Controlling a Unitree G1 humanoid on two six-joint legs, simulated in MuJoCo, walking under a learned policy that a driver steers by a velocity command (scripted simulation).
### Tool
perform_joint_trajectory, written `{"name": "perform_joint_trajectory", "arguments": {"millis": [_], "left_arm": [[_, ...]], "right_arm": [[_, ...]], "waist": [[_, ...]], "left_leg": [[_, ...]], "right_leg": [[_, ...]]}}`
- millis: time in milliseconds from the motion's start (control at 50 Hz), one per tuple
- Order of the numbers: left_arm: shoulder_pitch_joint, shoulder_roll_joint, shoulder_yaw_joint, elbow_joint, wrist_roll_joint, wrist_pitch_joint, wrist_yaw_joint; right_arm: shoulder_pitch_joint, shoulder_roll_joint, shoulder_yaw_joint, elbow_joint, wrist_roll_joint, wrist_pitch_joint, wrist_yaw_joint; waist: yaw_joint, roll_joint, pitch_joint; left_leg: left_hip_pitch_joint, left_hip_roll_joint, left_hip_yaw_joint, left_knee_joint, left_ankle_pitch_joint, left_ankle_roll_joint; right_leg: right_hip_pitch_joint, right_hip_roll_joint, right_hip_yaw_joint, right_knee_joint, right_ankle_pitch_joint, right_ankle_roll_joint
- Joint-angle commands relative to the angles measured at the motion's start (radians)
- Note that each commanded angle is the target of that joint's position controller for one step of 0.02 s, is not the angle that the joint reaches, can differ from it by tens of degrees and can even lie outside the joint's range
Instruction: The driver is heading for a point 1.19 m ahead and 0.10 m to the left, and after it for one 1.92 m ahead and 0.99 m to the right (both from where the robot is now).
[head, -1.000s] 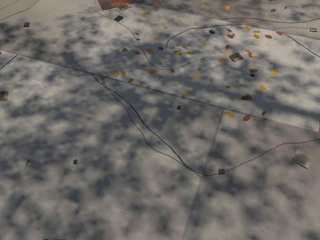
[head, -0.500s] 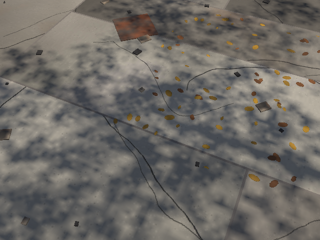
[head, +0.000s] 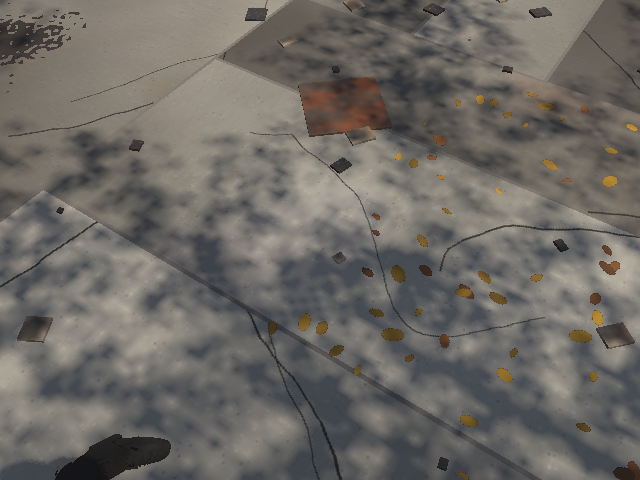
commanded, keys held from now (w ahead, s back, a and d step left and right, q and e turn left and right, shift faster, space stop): w+q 0.40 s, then w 0.28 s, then w+e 0.32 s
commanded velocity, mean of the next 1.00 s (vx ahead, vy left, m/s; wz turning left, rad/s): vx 0.50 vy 0.00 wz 0.27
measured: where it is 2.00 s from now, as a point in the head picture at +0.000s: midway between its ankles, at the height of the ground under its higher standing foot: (238, 255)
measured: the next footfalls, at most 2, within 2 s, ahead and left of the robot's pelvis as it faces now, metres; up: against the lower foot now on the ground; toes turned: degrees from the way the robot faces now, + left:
left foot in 0.52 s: +0.38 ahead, +0.16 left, +0.00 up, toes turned +21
right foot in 1.08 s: +0.72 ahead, +0.08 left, +0.00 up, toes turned +7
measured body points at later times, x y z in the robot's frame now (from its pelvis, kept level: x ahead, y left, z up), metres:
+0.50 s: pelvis +0.24 +0.03 +0.00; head +0.28 +0.05 +0.45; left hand +0.14 +0.28 -0.13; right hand +0.53 -0.12 -0.08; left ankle +0.34 +0.14 -0.72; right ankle +0.12 -0.12 -0.72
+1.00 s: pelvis +0.50 +0.12 +0.01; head +0.52 +0.13 +0.46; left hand +0.59 +0.39 -0.11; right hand +0.55 -0.14 -0.13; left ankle +0.34 +0.14 -0.72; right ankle +0.68 +0.05 -0.69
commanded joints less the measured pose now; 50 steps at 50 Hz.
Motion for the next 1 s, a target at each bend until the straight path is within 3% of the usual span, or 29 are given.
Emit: {"name": "perform_joint_trajectory", "arguments": {"millis": [20,40,60,80,120,220,340,420,460,480,500,520,540,560,580,600,620,640,680,700,780,880,960,1000], "left_arm": [[0.366,0.304,0.096,0.004,0.032,-0.013,0.039],[0.331,0.274,0.101,0.014,0.013,0.005,0.036],[0.269,0.176,0.081,-0.002,0.007,0.009,0.031],[0.224,0.121,0.067,0.001,0.002,0.007,0.026],[0.223,0.093,0.058,0.023,-0.001,-0.004,0.025],[0.279,0.110,0.073,0.066,-0.018,-0.036,0.012],[0.324,0.119,0.081,0.109,-0.015,-0.030,0.009],[0.386,0.146,0.089,0.146,-0.015,-0.017,0.017],[0.409,0.166,0.091,0.170,-0.012,-0.004,0.021],[0.416,0.181,0.092,0.179,-0.011,0.003,0.022],[0.415,0.185,0.089,0.184,-0.014,0.011,0.023],[0.412,0.166,0.079,0.174,-0.016,0.012,0.023],[0.447,0.057,0.050,0.111,-0.033,0.006,0.008],[0.421,0.110,0.067,0.094,-0.026,0.008,0.005],[0.311,0.144,0.079,0.079,-0.021,0.011,0.006],[0.283,0.108,0.065,0.074,-0.031,0.000,0.002],[0.298,0.095,0.063,0.093,-0.027,0.001,-0.001],[0.331,0.090,0.064,0.109,-0.010,0.015,-0.004],[0.374,0.077,0.065,0.138,0.004,0.043,-0.013],[0.375,0.068,0.066,0.143,0.001,0.049,-0.019],[0.230,0.058,0.069,0.115,-0.010,0.055,-0.028],[0.104,0.041,0.063,0.085,-0.011,0.045,-0.034],[0.003,0.026,0.051,0.042,-0.002,0.039,-0.045],[0.020,0.031,0.054,0.036,-0.003,0.038,-0.045]], "right_arm": [[0.010,-0.017,0.001,-0.119,0.038,-0.027,0.003],[0.026,-0.089,-0.003,-0.112,0.006,-0.015,-0.003],[-0.033,-0.118,-0.011,-0.095,-0.009,-0.003,-0.001],[-0.088,-0.105,-0.008,-0.100,-0.012,0.000,0.011],[-0.110,-0.082,-0.006,-0.105,-0.026,0.018,0.030],[-0.206,-0.053,0.004,-0.149,-0.028,0.041,0.056],[-0.399,-0.015,0.030,-0.215,-0.022,0.034,0.077],[-0.490,-0.018,0.036,-0.252,-0.030,0.032,0.083],[-0.471,-0.024,0.033,-0.250,-0.038,0.030,0.072],[-0.415,-0.034,0.027,-0.233,-0.041,0.026,0.064],[-0.286,-0.048,0.016,-0.191,-0.047,0.016,0.054],[-0.116,-0.085,-0.002,-0.131,-0.058,0.006,0.040],[-0.023,-0.194,-0.028,-0.122,-0.064,0.003,0.021],[0.001,-0.239,-0.040,-0.129,-0.019,0.013,0.012],[-0.051,-0.214,-0.036,-0.114,-0.005,0.017,0.002],[-0.105,-0.155,-0.020,-0.106,-0.004,0.010,-0.003],[-0.147,-0.106,-0.004,-0.097,-0.006,0.003,-0.002],[-0.178,-0.078,0.007,-0.091,0.000,-0.005,-0.001],[-0.183,-0.057,0.016,-0.082,0.001,-0.024,0.005],[-0.174,-0.066,0.013,-0.070,0.002,-0.031,0.006],[-0.113,-0.070,0.010,-0.027,-0.004,-0.045,0.005],[-0.080,-0.059,0.019,0.007,-0.007,-0.059,-0.004],[-0.028,-0.061,0.025,0.050,-0.011,-0.057,-0.022],[-0.035,-0.083,0.023,0.061,-0.015,-0.053,-0.030]], "waist": [[0.182,-0.238,-0.318],[0.148,-0.219,-0.293],[0.139,-0.069,-0.149],[0.131,-0.019,-0.064],[0.107,-0.092,-0.010],[0.100,-0.082,-0.003],[0.134,-0.074,0.044],[0.159,-0.069,0.068],[0.143,-0.078,0.051],[0.116,-0.085,0.012],[0.056,-0.068,-0.060],[-0.014,-0.022,-0.162],[-0.015,0.189,-0.312],[-0.019,0.215,-0.396],[-0.013,0.092,-0.251],[0.022,0.080,-0.128],[0.070,0.048,-0.065],[0.109,0.061,-0.035],[0.135,0.073,-0.042],[0.142,0.071,-0.037],[0.103,0.068,0.047],[0.073,0.067,0.083],[0.045,0.062,0.106],[0.065,0.078,0.082]], "left_leg": [[-0.493,-0.010,0.085,0.592,-0.022,-0.013],[-0.621,0.045,0.120,0.714,-0.114,-0.006],[-0.637,0.106,0.113,0.749,-0.020,-0.006],[-0.618,0.135,0.129,0.716,0.052,-0.014],[-0.572,0.177,0.149,0.665,0.096,-0.032],[-0.647,0.199,0.169,0.641,0.213,-0.055],[-0.630,0.209,0.245,0.349,0.405,-0.055],[-0.566,0.188,0.315,0.194,0.330,-0.008],[-0.484,0.136,0.345,0.141,0.229,0.030],[-0.401,0.098,0.356,0.118,0.185,0.052],[-0.240,0.060,0.357,0.054,0.205,0.077],[0.017,0.093,0.289,0.020,0.227,0.107],[0.356,0.411,-0.147,-0.013,0.117,0.200],[0.398,0.564,-0.518,-0.163,0.270,0.282],[0.315,0.508,-0.313,-0.148,0.379,0.251],[0.161,0.461,-0.175,-0.162,0.486,0.223],[0.048,0.402,-0.078,-0.189,0.544,0.173],[-0.037,0.362,-0.014,-0.217,0.577,0.148],[-0.100,0.327,0.042,-0.261,0.598,0.141],[-0.100,0.325,0.067,-0.286,0.591,0.144],[-0.076,0.327,0.140,-0.369,0.502,0.125],[0.001,0.334,0.253,-0.383,0.565,0.090],[0.110,0.361,0.318,-0.341,0.723,0.067],[0.161,0.371,0.353,-0.245,0.976,0.048]], "right_leg": [[0.756,-0.425,0.560,-0.162,-0.298,-0.166],[0.692,-0.456,0.754,-0.216,-0.424,-0.215],[0.560,-0.407,0.608,-0.229,-0.455,-0.195],[0.452,-0.348,0.452,-0.249,-0.330,-0.172],[0.351,-0.268,0.245,-0.284,-0.111,-0.133],[0.364,-0.266,0.062,-0.331,0.136,-0.156],[0.380,-0.233,-0.126,-0.339,0.218,-0.133],[0.454,-0.266,-0.177,-0.300,0.307,-0.115],[0.499,-0.276,-0.205,-0.203,0.557,-0.108],[0.514,-0.277,-0.221,-0.099,0.718,-0.104],[0.488,-0.264,-0.248,0.069,0.772,-0.094],[0.346,-0.236,-0.266,0.289,0.613,-0.075],[-0.011,-0.143,-0.273,0.640,0.021,-0.027],[-0.177,-0.003,-0.135,0.859,-0.416,-0.005],[-0.261,-0.064,-0.040,0.881,-0.318,-0.016],[-0.245,-0.093,-0.038,0.817,-0.249,-0.023],[-0.185,-0.123,-0.033,0.723,-0.217,-0.026],[-0.121,-0.134,-0.032,0.668,-0.206,-0.020],[-0.049,-0.124,-0.045,0.632,-0.178,-0.012],[-0.064,-0.120,-0.048,0.617,-0.152,-0.009],[-0.205,-0.124,-0.021,0.507,-0.003,-0.005],[-0.234,-0.073,-0.019,0.306,0.137,-0.023],[-0.215,-0.050,-0.101,0.162,0.119,-0.062],[-0.147,-0.008,-0.146,0.117,0.038,-0.098]]}}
